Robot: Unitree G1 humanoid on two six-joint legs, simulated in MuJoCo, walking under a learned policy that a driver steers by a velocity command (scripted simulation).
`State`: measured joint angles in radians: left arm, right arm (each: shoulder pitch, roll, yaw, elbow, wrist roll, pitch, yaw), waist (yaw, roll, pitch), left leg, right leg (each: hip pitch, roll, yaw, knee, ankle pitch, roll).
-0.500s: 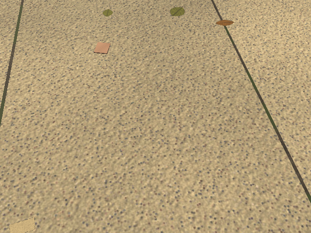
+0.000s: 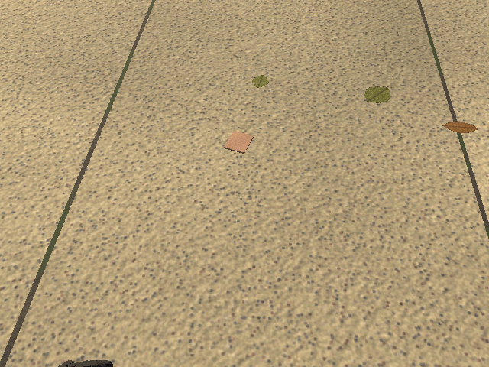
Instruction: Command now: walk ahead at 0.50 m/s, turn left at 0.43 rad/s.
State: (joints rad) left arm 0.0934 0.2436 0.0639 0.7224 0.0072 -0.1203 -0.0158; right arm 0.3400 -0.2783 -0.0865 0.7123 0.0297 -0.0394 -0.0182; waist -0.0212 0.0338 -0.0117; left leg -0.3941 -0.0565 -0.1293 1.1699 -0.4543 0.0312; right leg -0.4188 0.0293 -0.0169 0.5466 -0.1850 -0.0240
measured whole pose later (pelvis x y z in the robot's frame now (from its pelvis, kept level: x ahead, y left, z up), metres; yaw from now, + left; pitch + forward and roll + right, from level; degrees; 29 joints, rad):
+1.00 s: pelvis +0.52 +0.02 +0.01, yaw +4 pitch +3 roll +0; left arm 0.17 0.26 0.04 0.78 0.00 -0.08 -0.03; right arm 0.31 -0.29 -0.06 0.81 0.02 -0.08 0.00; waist 0.00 0.02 0.01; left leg -0.41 0.03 -0.03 1.17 -0.39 0.02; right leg -0.39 0.02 -0.05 0.52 -0.17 -0.06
